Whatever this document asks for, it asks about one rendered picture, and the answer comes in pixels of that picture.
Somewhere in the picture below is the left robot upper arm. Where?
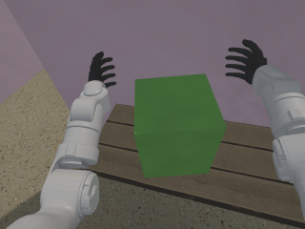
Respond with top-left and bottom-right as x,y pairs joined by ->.
6,169 -> 99,229

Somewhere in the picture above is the carton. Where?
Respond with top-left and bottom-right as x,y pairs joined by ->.
133,73 -> 227,178

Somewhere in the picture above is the robot right hand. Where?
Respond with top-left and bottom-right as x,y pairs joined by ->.
225,39 -> 267,85

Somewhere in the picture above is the table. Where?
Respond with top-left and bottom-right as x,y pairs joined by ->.
80,103 -> 305,229

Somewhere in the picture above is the left robot forearm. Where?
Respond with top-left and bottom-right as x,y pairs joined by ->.
40,80 -> 112,207

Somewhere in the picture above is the right robot upper arm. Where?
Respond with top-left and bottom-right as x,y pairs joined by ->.
272,133 -> 305,221

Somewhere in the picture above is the right robot forearm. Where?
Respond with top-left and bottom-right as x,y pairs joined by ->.
252,64 -> 305,139

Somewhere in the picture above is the robot left hand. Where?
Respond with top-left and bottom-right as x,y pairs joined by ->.
88,52 -> 116,88

